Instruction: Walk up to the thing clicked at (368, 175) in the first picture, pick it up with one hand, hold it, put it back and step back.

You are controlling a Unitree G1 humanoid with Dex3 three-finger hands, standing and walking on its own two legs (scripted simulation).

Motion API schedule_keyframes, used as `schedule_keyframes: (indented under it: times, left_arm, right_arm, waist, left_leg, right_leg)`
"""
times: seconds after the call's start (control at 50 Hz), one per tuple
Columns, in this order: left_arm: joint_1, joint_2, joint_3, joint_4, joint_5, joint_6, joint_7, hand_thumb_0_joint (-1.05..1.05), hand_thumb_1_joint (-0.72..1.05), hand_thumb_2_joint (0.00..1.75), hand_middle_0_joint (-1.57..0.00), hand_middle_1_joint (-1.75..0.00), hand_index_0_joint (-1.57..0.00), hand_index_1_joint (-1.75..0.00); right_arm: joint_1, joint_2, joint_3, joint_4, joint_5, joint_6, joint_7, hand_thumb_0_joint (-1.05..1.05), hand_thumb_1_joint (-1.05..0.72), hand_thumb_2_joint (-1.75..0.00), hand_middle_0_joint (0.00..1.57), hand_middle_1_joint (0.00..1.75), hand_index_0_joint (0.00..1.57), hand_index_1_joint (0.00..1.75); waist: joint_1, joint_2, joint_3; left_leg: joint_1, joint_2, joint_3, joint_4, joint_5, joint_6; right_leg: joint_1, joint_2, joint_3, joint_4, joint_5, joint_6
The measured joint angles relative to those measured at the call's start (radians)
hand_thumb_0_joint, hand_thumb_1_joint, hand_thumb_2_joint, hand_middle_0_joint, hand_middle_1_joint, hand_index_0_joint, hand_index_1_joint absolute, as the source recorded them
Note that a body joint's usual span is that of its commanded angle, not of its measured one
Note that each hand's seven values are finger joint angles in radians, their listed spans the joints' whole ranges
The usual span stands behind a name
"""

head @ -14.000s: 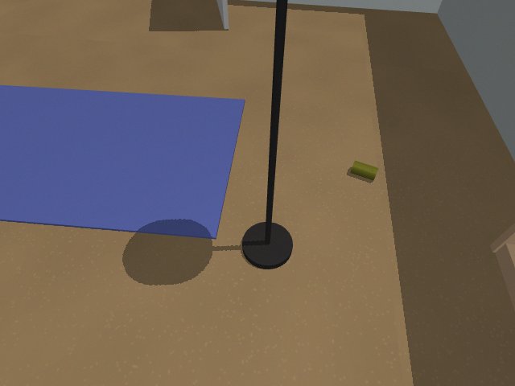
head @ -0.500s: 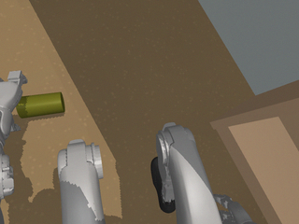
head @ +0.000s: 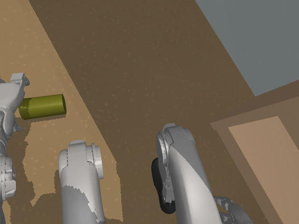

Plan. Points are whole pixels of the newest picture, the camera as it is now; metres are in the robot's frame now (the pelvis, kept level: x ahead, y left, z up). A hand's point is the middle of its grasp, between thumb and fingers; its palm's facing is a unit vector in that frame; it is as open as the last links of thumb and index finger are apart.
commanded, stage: rise first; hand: left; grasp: from above
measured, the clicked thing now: (44, 106) +0.47 +0.26 -0.30
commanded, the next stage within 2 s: approach in 0.88 s
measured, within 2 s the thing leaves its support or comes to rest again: neither
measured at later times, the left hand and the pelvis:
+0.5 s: hand (15, 109) +0.43 +0.30 -0.17, palm faces -0.43 -0.06 -0.90, open 13.3 cm; pelvis +0.00 +0.00 +0.00, yaw +0 degrees
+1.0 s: hand (15, 109) +0.43 +0.30 -0.17, palm faces -0.44 -0.07 -0.90, open 13.2 cm; pelvis +0.00 +0.00 +0.00, yaw +0 degrees
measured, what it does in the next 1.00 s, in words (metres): stands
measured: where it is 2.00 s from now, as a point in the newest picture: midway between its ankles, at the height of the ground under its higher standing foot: (130, 206)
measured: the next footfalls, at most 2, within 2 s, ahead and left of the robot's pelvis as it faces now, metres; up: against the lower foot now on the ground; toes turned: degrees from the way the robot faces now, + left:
none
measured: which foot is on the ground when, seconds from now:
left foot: down 0.00-1.00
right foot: down 0.00-1.00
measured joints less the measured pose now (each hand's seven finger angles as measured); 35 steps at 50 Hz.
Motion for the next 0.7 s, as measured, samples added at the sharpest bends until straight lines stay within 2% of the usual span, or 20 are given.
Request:
schedule_keyframes:
  times: [0.16, 0.36, 0.46, 0.7]
  left_arm:
    - [-0.005, -0.006, -0.017, 0.004, 0.002, -0.013, -0.006, 0.0, -0.45, 0.97, -0.19, -0.9, -0.18, -0.93]
    - [-0.027, 0.007, -0.004, 0.043, 0.026, -0.019, 0.017, 0.0, -0.42, 0.94, -0.22, -0.88, -0.2, -0.91]
    - [-0.012, 0.003, 0.006, 0.021, 0.018, -0.008, 0.02, 0.0, -0.41, 0.93, -0.22, -0.88, -0.22, -0.9]
    - [-0.007, -0.001, -0.006, -0.005, 0.001, 0.001, -0.003, 0.0, -0.38, 0.9, -0.24, -0.88, -0.24, -0.89]
  right_arm:
    - [-0.001, -0.003, 0.001, 0.001, 0.003, -0.001, -0.002, 0.0, -0.91, -0.9, 0.2, 0.3, 0.21, 0.3]
    - [-0.006, -0.006, 0.006, 0.003, -0.009, -0.009, 0.0, 0.0, -0.91, -0.9, 0.2, 0.3, 0.21, 0.3]
    - [0.001, -0.003, 0.003, 0.006, -0.008, -0.012, 0.001, 0.0, -0.91, -0.9, 0.2, 0.3, 0.21, 0.3]
    - [0.008, 0.001, -0.001, 0.009, -0.002, -0.012, 0.005, 0.0, -0.91, -0.9, 0.2, 0.3, 0.21, 0.3]
  waist:
    - [0.004, 0.0, -0.006]
    - [-0.01, -0.003, 0.006]
    - [-0.009, -0.002, 0.006]
    - [-0.005, 0.003, 0.003]
  left_leg:
    - [0.001, -0.002, 0.001, -0.006, 0.005, 0.001]
    - [-0.004, -0.004, -0.004, 0.006, 0.009, -0.003]
    - [-0.009, -0.002, -0.003, 0.008, 0.008, -0.003]
    - [-0.007, -0.004, -0.001, 0.003, 0.004, -0.002]
  right_leg:
    - [0.004, -0.003, -0.001, -0.006, 0.002, -0.002]
    - [-0.003, -0.001, -0.003, 0.006, 0.008, 0.001]
    - [-0.009, 0.0, -0.001, 0.008, 0.008, 0.002]
    - [-0.006, -0.003, 0.0, 0.004, 0.002, 0.001]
